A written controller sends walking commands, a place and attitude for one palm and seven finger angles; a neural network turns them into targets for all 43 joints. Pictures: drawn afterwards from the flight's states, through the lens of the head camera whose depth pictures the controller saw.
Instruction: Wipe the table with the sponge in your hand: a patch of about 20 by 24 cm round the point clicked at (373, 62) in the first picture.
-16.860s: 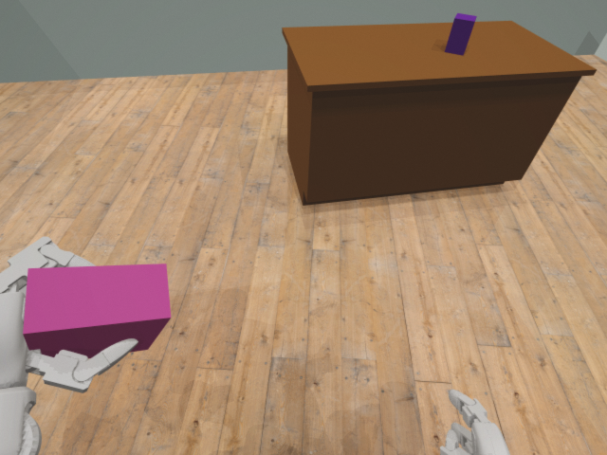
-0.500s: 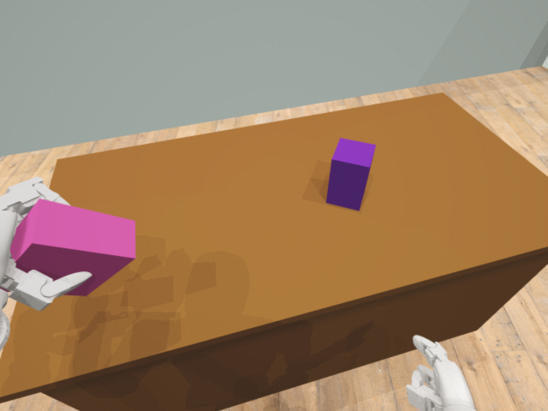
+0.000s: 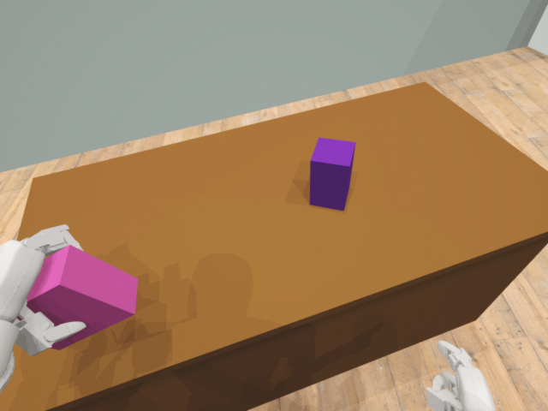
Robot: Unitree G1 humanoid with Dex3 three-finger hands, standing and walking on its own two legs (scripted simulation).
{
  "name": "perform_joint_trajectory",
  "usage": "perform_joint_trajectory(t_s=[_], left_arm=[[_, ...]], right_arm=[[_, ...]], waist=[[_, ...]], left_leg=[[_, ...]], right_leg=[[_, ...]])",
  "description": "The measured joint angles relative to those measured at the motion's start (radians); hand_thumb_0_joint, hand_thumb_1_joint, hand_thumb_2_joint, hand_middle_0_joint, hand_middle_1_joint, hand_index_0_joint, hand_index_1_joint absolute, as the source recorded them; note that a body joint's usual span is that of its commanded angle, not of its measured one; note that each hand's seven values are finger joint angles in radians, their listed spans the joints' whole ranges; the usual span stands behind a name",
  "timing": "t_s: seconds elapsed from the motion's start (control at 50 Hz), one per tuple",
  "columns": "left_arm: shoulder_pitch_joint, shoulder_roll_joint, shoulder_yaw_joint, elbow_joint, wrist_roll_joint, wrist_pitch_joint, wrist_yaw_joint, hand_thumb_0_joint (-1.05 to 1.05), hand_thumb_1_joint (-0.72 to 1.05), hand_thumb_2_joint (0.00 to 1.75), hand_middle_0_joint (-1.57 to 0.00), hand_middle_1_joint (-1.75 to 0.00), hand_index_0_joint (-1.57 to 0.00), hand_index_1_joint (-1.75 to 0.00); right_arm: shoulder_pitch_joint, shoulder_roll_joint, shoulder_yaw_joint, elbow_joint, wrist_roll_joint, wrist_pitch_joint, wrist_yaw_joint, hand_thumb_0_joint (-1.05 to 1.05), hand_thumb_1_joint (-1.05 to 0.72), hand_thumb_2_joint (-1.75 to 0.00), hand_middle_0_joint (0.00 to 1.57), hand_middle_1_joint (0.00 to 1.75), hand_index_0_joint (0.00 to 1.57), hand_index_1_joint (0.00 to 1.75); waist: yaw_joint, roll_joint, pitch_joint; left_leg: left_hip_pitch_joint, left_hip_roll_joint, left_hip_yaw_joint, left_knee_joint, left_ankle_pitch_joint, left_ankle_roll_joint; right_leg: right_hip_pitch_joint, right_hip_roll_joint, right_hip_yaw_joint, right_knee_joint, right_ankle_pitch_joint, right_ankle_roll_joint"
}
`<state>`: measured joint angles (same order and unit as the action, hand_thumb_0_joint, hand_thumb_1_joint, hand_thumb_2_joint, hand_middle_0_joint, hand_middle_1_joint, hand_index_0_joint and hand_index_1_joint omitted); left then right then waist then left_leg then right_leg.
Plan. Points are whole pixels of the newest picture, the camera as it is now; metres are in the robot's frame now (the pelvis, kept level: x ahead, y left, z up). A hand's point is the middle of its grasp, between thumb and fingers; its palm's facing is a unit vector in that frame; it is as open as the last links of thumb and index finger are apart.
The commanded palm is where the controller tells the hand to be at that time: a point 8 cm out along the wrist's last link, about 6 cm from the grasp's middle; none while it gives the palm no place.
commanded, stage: turn the palm down, sponge in hand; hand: left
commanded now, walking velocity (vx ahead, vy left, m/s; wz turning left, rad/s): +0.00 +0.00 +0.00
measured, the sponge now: (75, 305) +0.21 +0.29 +0.09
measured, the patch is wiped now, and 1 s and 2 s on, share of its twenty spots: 0.00 0.00 0.00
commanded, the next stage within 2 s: move the sponge above the wiping area in 1.14 s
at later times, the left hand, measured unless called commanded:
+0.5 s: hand (49, 299) +0.21 +0.31 +0.11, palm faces +0.03 -0.20 -0.98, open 9.6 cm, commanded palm +0.18 +0.32 +0.18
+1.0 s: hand (34, 273) +0.23 +0.33 +0.13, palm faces +0.07 -0.04 -1.00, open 9.6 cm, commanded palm +0.20 +0.33 +0.18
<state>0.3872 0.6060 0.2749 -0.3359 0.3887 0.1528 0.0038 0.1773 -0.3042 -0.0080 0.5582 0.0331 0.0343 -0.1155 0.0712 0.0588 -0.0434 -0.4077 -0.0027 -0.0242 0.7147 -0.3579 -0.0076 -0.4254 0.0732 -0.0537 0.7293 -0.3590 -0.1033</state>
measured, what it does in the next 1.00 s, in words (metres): shifts its weight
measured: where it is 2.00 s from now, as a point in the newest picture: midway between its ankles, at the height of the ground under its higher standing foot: outside the picture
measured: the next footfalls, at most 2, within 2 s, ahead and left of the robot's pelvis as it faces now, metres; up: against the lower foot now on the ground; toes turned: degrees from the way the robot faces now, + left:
none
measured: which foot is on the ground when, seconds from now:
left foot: down 0.00-1.00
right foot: down 0.00-1.00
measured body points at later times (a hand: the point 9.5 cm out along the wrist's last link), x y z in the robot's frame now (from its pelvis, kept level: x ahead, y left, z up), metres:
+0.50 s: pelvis -0.01 +0.04 +0.02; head -0.02 +0.01 +0.47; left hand +0.20 +0.32 +0.17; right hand +0.23 -0.16 -0.06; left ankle +0.01 +0.14 -0.71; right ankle +0.01 -0.05 -0.71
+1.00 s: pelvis +0.00 +0.05 +0.03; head -0.01 +0.02 +0.48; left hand +0.22 +0.33 +0.18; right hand +0.24 -0.14 -0.06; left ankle +0.01 +0.14 -0.71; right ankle +0.01 -0.05 -0.71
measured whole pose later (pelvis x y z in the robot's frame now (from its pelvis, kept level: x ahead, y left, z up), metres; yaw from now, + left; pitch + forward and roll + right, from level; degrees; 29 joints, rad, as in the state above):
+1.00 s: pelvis +0.00 +0.05 +0.03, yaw -1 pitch -3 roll +0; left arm 0.16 0.52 -0.05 -0.22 0.93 0.33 0.02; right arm 0.03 -0.25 0.06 0.68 0.02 0.03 -0.05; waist 0.14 0.09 0.01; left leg -0.16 -0.05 0.02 0.43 -0.23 0.04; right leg -0.18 0.03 0.00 0.44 -0.22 -0.04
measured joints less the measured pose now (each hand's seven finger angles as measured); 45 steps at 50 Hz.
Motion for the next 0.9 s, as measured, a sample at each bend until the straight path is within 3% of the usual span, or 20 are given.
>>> perform_joint_trajectory(t_s=[0.08, 0.14, 0.24, 0.3, 0.36, 0.46, 0.56, 0.66, 0.76, 0.82, 0.9], left_arm=[[0.016, -0.018, -0.063, -0.054, 0.078, -0.061, 0.036, 0.00, -0.46, 1.03, -0.78, -1.37, -0.78, -1.37], [-0.003, -0.019, -0.098, -0.058, 0.127, -0.060, 0.081, 0.00, -0.46, 1.03, -0.78, -1.37, -0.79, -1.37], [-0.093, -0.021, -0.120, 0.029, 0.174, 0.082, 0.103, 0.00, -0.46, 1.03, -0.78, -1.37, -0.79, -1.36], [-0.137, -0.029, -0.140, 0.084, 0.210, 0.174, 0.068, 0.00, -0.46, 1.03, -0.78, -1.37, -0.79, -1.37], [-0.153, -0.047, -0.187, 0.097, 0.258, 0.213, 0.018, 0.00, -0.46, 1.03, -0.78, -1.37, -0.78, -1.37], [-0.147, -0.078, -0.276, 0.065, 0.349, 0.150, -0.019, 0.00, -0.46, 1.03, -0.78, -1.37, -0.78, -1.37], [-0.166, -0.074, -0.292, 0.069, 0.431, 0.114, 0.032, 0.00, -0.46, 1.03, -0.78, -1.37, -0.79, -1.37], [-0.234, -0.084, -0.268, 0.131, 0.467, 0.217, 0.064, 0.00, -0.46, 1.03, -0.78, -1.37, -0.79, -1.37], [-0.264, -0.109, -0.306, 0.168, 0.489, 0.320, 0.002, 0.00, -0.46, 1.03, -0.78, -1.37, -0.78, -1.37], [-0.261, -0.118, -0.350, 0.168, 0.509, 0.308, -0.043, 0.00, -0.46, 1.03, -0.78, -1.37, -0.78, -1.37], [-0.236, -0.106, -0.369, 0.133, 0.533, 0.221, -0.054, 0.00, -0.46, 1.03, -0.78, -1.37, -0.78, -1.37]], right_arm=[[-0.018, 0.023, 0.005, 0.005, -0.010, -0.021, -0.001, 0.01, -0.90, -0.90, 0.20, 0.30, 0.20, 0.30], [-0.033, 0.036, 0.013, 0.010, -0.010, -0.021, 0.002, 0.01, -0.90, -0.90, 0.20, 0.30, 0.20, 0.30], [-0.069, 0.043, 0.038, 0.023, 0.009, 0.010, 0.004, 0.01, -0.90, -0.90, 0.20, 0.30, 0.20, 0.30], [-0.086, 0.040, 0.057, 0.024, 0.021, 0.019, 0.005, 0.01, -0.90, -0.90, 0.20, 0.30, 0.20, 0.30], [-0.095, 0.038, 0.067, 0.022, 0.022, 0.013, 0.005, 0.01, -0.90, -0.90, 0.20, 0.30, 0.20, 0.30], [-0.108, 0.047, 0.073, 0.035, 0.002, -0.009, 0.011, 0.01, -0.90, -0.90, 0.20, 0.30, 0.20, 0.30], [-0.128, 0.062, 0.075, 0.070, -0.009, -0.006, 0.023, 0.01, -0.90, -0.90, 0.20, 0.30, 0.20, 0.30], [-0.154, 0.059, 0.074, 0.105, 0.001, 0.010, 0.037, 0.01, -0.90, -0.90, 0.20, 0.30, 0.20, 0.30], [-0.152, 0.040, 0.072, 0.102, 0.009, 0.012, 0.045, 0.01, -0.90, -0.90, 0.20, 0.30, 0.22, 0.31], [-0.154, 0.034, 0.073, 0.101, 0.003, 0.009, 0.052, 0.01, -0.90, -0.90, 0.20, 0.30, 0.22, 0.32], [-0.154, 0.041, 0.072, 0.105, -0.011, 0.003, 0.056, 0.01, -0.90, -0.90, 0.20, 0.30, 0.22, 0.32]], waist=[[0.002, -0.007, -0.007], [0.004, -0.001, -0.018], [0.013, 0.020, -0.017], [0.014, 0.033, -0.006], [0.018, 0.039, 0.009], [0.037, 0.027, 0.030], [0.056, 0.018, 0.038], [0.063, 0.030, 0.034], [0.050, 0.043, 0.039], [0.046, 0.042, 0.048], [0.053, 0.032, 0.059]], left_leg=[[0.008, 0.003, 0.000, -0.004, 0.003, -0.006], [0.020, 0.002, 0.002, -0.012, 0.007, -0.008], [0.060, -0.007, 0.016, -0.055, 0.032, 0.005], [0.088, -0.016, 0.019, -0.089, 0.053, 0.016], [0.111, -0.027, 0.021, -0.122, 0.073, 0.026], [0.141, -0.036, 0.028, -0.163, 0.094, 0.038], [0.166, -0.037, 0.035, -0.191, 0.103, 0.043], [0.189, -0.045, 0.033, -0.224, 0.116, 0.048], [0.212, -0.056, 0.028, -0.258, 0.132, 0.057], [0.221, -0.059, 0.030, -0.270, 0.137, 0.061], [0.238, -0.056, 0.039, -0.280, 0.136, 0.060]], right_leg=[[0.013, 0.003, 0.001, -0.016, 0.011, 0.004], [0.028, 0.002, 0.004, -0.032, 0.020, 0.010], [0.065, -0.007, 0.019, -0.071, 0.046, 0.024], [0.091, -0.017, 0.024, -0.101, 0.063, 0.034], [0.114, -0.027, 0.027, -0.129, 0.080, 0.043], [0.141, -0.036, 0.037, -0.166, 0.100, 0.054], [0.167, -0.036, 0.045, -0.200, 0.114, 0.059], [0.191, -0.044, 0.045, -0.231, 0.125, 0.066], [0.212, -0.055, 0.042, -0.256, 0.133, 0.073], [0.219, -0.058, 0.045, -0.262, 0.135, 0.075], [0.229, -0.054, 0.055, -0.266, 0.135, 0.072]])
